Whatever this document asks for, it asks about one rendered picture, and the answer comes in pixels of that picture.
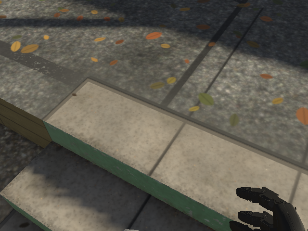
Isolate stairs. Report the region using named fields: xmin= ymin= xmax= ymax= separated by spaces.
xmin=0 ymin=121 xmax=234 ymax=231

